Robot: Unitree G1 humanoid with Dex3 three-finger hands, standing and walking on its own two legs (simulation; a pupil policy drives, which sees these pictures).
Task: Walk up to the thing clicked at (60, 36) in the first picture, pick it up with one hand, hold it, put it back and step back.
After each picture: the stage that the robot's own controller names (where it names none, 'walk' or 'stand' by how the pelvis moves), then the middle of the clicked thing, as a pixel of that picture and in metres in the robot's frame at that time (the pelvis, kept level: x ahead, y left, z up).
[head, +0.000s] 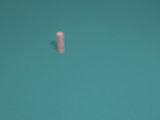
stand; (60, 42) +1.34 +0.24 -0.66
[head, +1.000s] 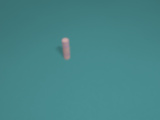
walk; (66, 49) +1.23 +0.25 -0.65
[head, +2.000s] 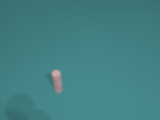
walk; (57, 82) +0.77 +0.23 -0.64
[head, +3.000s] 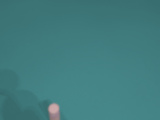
walk; (54, 115) +0.49 +0.14 -0.63
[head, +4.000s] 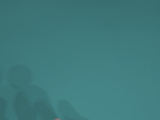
stand; out of the picture +0.40 +0.14 -0.64
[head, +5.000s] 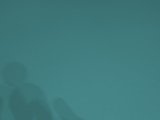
stand; out of the picture +0.38 +0.17 -0.65
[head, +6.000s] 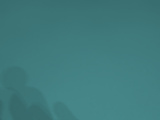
stand; out of the picture +0.39 +0.17 -0.66
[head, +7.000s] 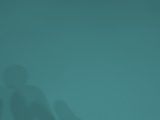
stand; out of the picture +0.39 +0.15 -0.66
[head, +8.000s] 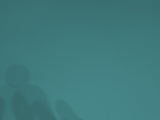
stand; out of the picture +0.39 +0.15 -0.66
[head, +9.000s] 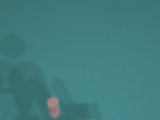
go down; (53, 108) +0.42 +0.13 -0.60
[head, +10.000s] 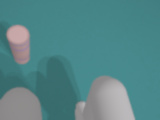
go down; (20, 47) +0.50 +0.15 -0.24
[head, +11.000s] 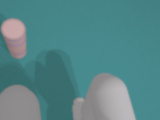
close in; (16, 42) +0.50 +0.15 -0.24
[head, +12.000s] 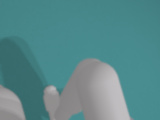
close in; out of the picture +0.50 +0.20 -0.18
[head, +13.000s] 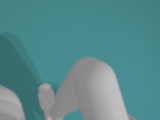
lift; out of the picture +0.47 +0.20 -0.18
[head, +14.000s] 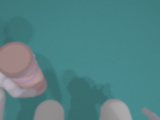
lift; (28, 75) +0.34 +0.16 +0.02
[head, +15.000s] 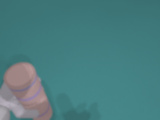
hold; (33, 98) +0.28 +0.15 +0.05
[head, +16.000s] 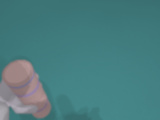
hold; (32, 94) +0.29 +0.16 +0.05
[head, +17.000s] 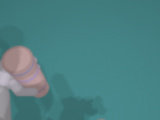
crouch; (31, 77) +0.36 +0.15 -0.01
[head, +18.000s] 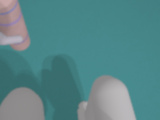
lower; (11, 24) +0.50 +0.14 -0.04
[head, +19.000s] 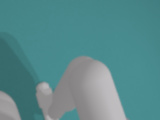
lower; out of the picture +0.47 +0.21 -0.19
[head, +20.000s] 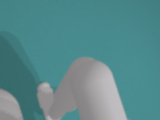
lower; out of the picture +0.46 +0.21 -0.19
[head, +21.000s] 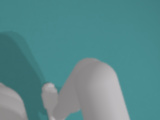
lower; out of the picture +0.45 +0.20 -0.19
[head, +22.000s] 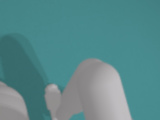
lower; out of the picture +0.44 +0.19 -0.18
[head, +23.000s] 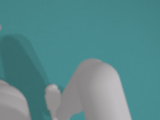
loosen; out of the picture +0.44 +0.17 -0.18
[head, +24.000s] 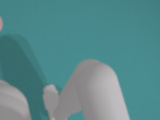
withdraw; out of the picture +0.44 +0.17 -0.19
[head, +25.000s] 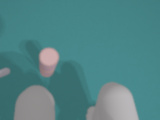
walk; (47, 64) +0.44 +0.11 -0.26
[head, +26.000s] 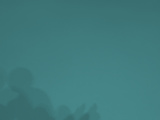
stand; out of the picture +0.36 +0.09 -0.59
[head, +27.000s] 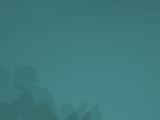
stand; out of the picture +0.36 +0.10 -0.60
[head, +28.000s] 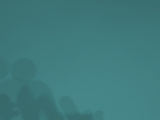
stand; out of the picture +0.36 +0.09 -0.61
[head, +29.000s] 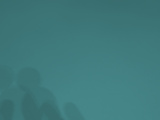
walk; out of the picture +0.37 +0.10 -0.66
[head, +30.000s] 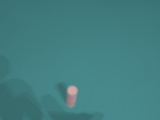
walk; (71, 97) +0.54 +0.03 -0.63
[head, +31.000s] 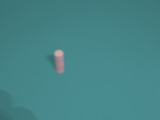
walk; (59, 62) +0.83 +0.18 -0.62
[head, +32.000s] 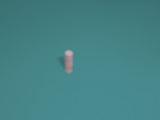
stand; (68, 62) +1.01 +0.11 -0.64
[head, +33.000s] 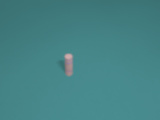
stand; (68, 65) +1.01 +0.12 -0.66
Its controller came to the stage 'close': yes
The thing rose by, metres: 0.69
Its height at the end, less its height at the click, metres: +0.00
